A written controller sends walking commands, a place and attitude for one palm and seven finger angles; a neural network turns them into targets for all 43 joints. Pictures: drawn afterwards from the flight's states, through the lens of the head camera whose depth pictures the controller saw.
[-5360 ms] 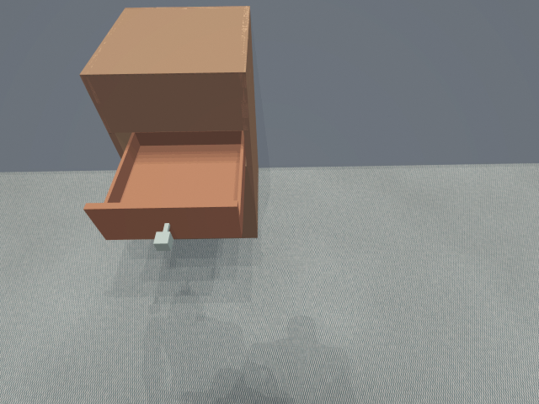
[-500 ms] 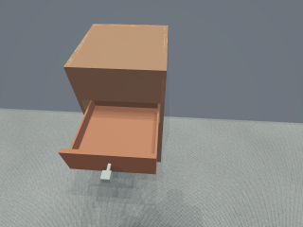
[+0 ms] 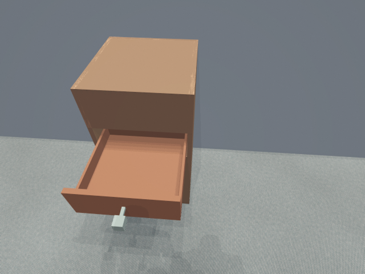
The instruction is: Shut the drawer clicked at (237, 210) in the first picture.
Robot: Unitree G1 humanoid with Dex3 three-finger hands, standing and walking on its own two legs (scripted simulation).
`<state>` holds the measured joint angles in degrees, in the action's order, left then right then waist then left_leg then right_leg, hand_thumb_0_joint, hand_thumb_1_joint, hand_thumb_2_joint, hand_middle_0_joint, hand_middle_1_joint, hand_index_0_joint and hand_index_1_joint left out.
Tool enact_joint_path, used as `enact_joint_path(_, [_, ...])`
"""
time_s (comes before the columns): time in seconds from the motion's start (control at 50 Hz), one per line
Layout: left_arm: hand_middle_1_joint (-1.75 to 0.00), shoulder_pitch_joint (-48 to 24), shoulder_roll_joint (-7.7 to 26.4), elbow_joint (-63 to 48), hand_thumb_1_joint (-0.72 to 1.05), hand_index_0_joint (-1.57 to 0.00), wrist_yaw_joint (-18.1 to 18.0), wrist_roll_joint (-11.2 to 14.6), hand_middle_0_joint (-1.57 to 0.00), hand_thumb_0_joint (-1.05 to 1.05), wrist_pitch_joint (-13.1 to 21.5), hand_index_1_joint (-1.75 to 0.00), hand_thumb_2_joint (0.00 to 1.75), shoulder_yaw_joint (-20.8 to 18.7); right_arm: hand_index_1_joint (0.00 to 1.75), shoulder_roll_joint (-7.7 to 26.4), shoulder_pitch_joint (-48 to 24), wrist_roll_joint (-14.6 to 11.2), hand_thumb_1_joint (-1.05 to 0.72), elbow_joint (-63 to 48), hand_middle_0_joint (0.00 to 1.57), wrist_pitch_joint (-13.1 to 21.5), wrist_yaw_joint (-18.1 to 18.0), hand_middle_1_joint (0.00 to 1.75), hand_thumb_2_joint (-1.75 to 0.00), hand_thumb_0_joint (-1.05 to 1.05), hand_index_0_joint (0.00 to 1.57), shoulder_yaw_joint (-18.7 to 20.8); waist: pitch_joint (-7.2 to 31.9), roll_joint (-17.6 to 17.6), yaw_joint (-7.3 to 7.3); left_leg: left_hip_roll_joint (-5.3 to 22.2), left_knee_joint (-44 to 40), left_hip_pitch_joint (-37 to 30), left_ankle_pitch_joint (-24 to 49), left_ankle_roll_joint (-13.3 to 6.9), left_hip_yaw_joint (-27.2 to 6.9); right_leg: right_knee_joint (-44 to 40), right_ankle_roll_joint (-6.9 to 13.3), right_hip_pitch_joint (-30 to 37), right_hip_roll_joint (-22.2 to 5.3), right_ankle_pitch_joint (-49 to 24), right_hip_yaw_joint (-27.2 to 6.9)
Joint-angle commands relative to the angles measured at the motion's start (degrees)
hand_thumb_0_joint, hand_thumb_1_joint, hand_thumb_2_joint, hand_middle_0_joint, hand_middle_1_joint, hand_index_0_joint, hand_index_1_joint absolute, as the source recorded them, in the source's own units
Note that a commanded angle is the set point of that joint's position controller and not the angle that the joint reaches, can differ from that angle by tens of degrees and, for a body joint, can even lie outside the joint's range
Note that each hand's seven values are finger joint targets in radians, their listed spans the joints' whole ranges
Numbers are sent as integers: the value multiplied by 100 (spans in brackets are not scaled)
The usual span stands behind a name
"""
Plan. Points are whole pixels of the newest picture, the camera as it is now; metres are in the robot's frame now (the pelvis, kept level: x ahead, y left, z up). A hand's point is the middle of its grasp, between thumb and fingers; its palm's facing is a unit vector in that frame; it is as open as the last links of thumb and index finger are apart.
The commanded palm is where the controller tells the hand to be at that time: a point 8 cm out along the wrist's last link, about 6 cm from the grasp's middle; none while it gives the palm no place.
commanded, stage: look again from close up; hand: left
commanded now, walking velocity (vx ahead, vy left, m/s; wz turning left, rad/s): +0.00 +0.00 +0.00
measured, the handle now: (121, 217) +0.34 +0.23 -0.24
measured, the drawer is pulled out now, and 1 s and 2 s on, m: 0.30 0.30 0.30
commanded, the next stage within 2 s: shuffle to correct the standing spot in 0.18 s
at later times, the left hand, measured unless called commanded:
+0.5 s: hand out of the picture -0.02 +0.14 -0.17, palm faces +0.07 -0.98 -0.19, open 7.3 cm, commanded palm none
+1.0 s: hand out of the picture +0.07 +0.18 -0.17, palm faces +0.02 -0.97 -0.24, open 7.3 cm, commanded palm none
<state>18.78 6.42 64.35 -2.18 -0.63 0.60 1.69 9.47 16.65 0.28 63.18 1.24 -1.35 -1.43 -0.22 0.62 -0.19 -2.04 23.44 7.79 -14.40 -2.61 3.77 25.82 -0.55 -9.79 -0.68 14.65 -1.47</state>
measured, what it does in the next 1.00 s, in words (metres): shifts its weight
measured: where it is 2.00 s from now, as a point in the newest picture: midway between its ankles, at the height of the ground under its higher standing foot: outside the picture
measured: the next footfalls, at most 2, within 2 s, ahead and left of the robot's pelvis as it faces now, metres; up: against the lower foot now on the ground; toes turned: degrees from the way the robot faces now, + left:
none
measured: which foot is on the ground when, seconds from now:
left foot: down 0.00-1.00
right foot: down 0.00-1.00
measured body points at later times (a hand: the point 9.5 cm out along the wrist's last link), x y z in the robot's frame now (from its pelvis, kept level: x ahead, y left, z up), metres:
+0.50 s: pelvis +0.00 -0.02 +0.00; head +0.00 -0.03 +0.45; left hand -0.02 +0.19 -0.16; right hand -0.02 -0.24 -0.17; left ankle -0.02 +0.09 -0.74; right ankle -0.01 -0.13 -0.74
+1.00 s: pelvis +0.05 +0.00 +0.00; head +0.06 -0.02 +0.45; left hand +0.07 +0.23 -0.15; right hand +0.03 -0.20 -0.17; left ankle -0.01 +0.09 -0.74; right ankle +0.04 -0.10 -0.74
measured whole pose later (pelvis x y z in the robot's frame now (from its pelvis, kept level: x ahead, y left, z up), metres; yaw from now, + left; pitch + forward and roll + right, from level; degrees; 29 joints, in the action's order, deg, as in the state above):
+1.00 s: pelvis +0.05 +0.00 +0.00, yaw -1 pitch -1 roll +1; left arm 14.9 8.7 62.2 -2.9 -0.2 0.8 -0.1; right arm 6.0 18.2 0.5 64.4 0.8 -2.8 -1.7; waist -1.4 1.1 0.6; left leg -1.0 22.6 4.0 -17.9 -1.8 7.0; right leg 28.6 1.4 -11.8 -0.8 15.8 3.3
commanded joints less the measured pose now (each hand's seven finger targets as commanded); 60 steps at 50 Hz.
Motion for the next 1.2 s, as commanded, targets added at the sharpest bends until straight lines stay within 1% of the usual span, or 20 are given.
enact_joint_path(0.0, [-30, 407, 633, -131, 90, -20, -44, -7, -20, 0, 80, -30, 90, -110, 30, 467, 466, 12, -90, -98, 20, 95, -53, 30, -90, 0, 20, 84, -317, -68, 33, 754, -410, 22, 1320, 6, -605, -402, 241, -200, -478, -1119, -332])
enact_joint_path(0.26, [-30, 354, 660, -178, 90, -20, -25, 6, -20, 0, 87, -30, 90, -112, 30, 414, 476, 7, -90, -23, 20, 45, -46, 30, -90, 0, 20, 60, -432, -173, 15, 753, -490, 132, 854, 70, -603, -608, 277, -151, -467, -899, -379])
enact_joint_path(0.32, [-30, 346, 761, -204, 90, -20, -15, -11, -20, 0, 89, -30, 90, -156, 30, 450, 532, 28, -90, -33, 20, -16, -21, 30, -90, 0, 20, 75, -495, -206, -3, 640, -369, 292, 258, 86, -505, -675, 374, -183, -534, -230, -469])
enact_joint_path(0.38, [-30, 407, 901, -269, 90, -20, 8, -35, -20, 0, 61, -30, 90, -257, 30, 464, 572, 64, -90, -117, 20, -90, 18, 30, -90, 0, 20, 105, -730, -365, -66, 446, -126, 763, -486, 110, -376, -952, 531, -309, -699, 1156, -838])
enact_joint_path(0.44, [-30, 533, 1077, -332, 90, -20, 8, -49, -20, 0, 28, -30, 90, -381, 30, 431, 591, 88, -90, -223, 20, -147, 48, 30, -90, 0, 20, 149, -874, -821, -121, 281, 524, 1154, -679, 155, -175, -1504, 782, -348, -1155, 2059, -1474])
enact_joint_path(0.48, [-30, 531, 1121, -394, 90, -20, 0, -57, -20, 0, 42, -30, 90, -458, 30, 419, 652, 94, -90, -261, 20, -137, 51, 30, -90, 0, 20, 179, -770, -965, -110, 343, 850, 1167, -594, 158, -154, -1630, 945, -355, -1408, 1942, -1659])
enact_joint_path(0.52, [-30, 457, 1105, -426, 90, -20, -5, -66, -20, 0, 44, -30, 90, -488, 30, 360, 766, 89, -90, -255, 20, -117, 52, 30, -90, 0, 20, 188, -799, -785, -43, 386, 696, 937, -494, 146, -142, -1481, 995, -561, -1418, 1641, -1477])
enact_joint_path(0.58, [-30, 253, 883, -489, 90, -20, 22, -62, -20, 0, 39, -30, 90, -450, 30, 344, 1183, 97, -90, -128, 20, -7, 51, 30, -90, 0, 20, 155, -724, -81, 110, 504, -178, 187, 28, 85, -234, -515, 745, -924, -749, 698, -560])
enact_joint_path(0.62, [-30, 244, 569, -514, 90, -20, 41, -87, -20, 0, 9, -30, 90, -357, 30, 657, 1427, 117, -90, -42, 20, 62, 9, 30, -90, 0, 20, 201, -603, 1115, 124, 1245, -648, -137, 389, -302, -1017, 587, 460, -1272, -55, 765, 318])
enact_joint_path(0.64, [-30, 199, 451, -528, 90, -20, 42, -107, -20, 0, 17, -30, 90, -310, 30, 735, 1537, 103, -90, -35, 20, 68, -29, 30, -90, 0, 20, 210, -601, 1445, 136, 1585, -950, -304, 785, -597, -1416, 1223, 358, -1538, 89, 1182, 620])
enact_joint_path(0.68, [-30, 175, 409, -470, 90, -20, 33, -93, -20, 0, 24, -30, 90, -235, 30, 578, 1383, 100, -90, -75, 20, 116, -96, 30, -90, 0, 20, 121, -518, 913, 65, 1818, -777, -580, 2716, -956, -1476, 2105, 319, -1854, -105, 1664, 408])
enact_joint_path(0.7, [-30, 177, 351, -404, 90, -20, 30, -72, -20, 0, 32, -30, 90, -226, 30, 538, 1236, 109, -90, -107, 20, 133, -123, 30, -90, 0, 20, 93, -453, 566, -3, 1797, -523, -554, 3772, -984, -1243, 1934, 292, -1647, -221, 1609, 353])
enact_joint_path(0.74, [-30, 332, 282, -274, 90, -20, 22, -18, -20, 0, 49, -30, 90, -207, 30, 546, 889, 84, -90, -162, 20, 140, -150, 30, -90, 0, 20, 72, -219, 226, -149, 1526, -103, -526, 5115, -697, -632, 845, 216, -904, -312, 686, 384])
enact_joint_path(0.78, [-30, 635, 394, -134, 90, -20, -3, -3, -20, 0, 86, -30, 90, -230, 30, 576, 756, 22, -90, -186, 20, 143, -170, 30, -90, 0, 20, 114, 35, 56, -213, 1217, 196, -525, 4731, -271, -432, -167, 186, -215, -309, -1049, 365])
enact_joint_path(0.82, [-30, 589, 651, -122, 90, -20, -35, 29, -20, 0, 121, -30, 90, -240, 30, 437, 829, -21, -90, -181, 20, 155, -175, 30, -90, 0, 20, 116, 115, -120, -60, 995, -26, -45, 3506, 1, -407, 73, 372, 392, -661, -3062, -101])
enact_joint_path(0.84, [-30, 479, 670, -157, 90, -20, -28, 28, -20, 0, 102, -30, 90, -209, 30, 386, 849, -28, -90, -128, 20, 157, -174, 30, -90, 0, 20, 123, 48, 74, -15, 957, -254, 45, 3083, 80, -426, 185, 390, 384, -760, -3062, -67])
enact_joint_path(0.9, [-30, 384, 576, -208, 90, -20, -66, 32, -20, 0, 74, -30, 90, -216, 30, 361, 827, -12, -90, -44, 20, 86, -198, 30, -90, 0, 20, 159, -84, -451, 1, 1023, -159, -240, 3407, 61, -369, 284, 379, 167, -649, -3273, -28])
enact_joint_path(0.98, [-30, 263, 697, -361, 90, -20, -106, 26, -20, 0, 11, -30, 90, -256, 30, 337, 746, -22, -90, -7, 20, 60, -188, 30, -90, 0, 20, 162, 15, 8, -21, 1069, -201, -388, 3684, 68, -323, 237, 348, 109, -638, -2807, -62])
enact_joint_path(1.08, [-30, 179, 745, -453, 90, -20, -115, -5, -20, 0, 4, -30, 90, -262, 30, 275, 611, -7, -90, -57, 20, 5, -122, 30, -90, 0, 20, 181, 18, -150, -33, 988, -284, -206, 2312, 72, -286, -9, 389, 123, -713, -2429, -200])
enact_joint_path(1.18, [-30, 92, 725, -441, 90, -20, -75, -11, -20, 0, 14, -30, 90, -206, 30, 223, 555, 7, -90, -20, 20, -22, -51, 30, -90, 0, 20, 134, -350, -112, -9, 888, -572, 80, 791, 93, -271, -449, 389, -110, -629, -1260, -276])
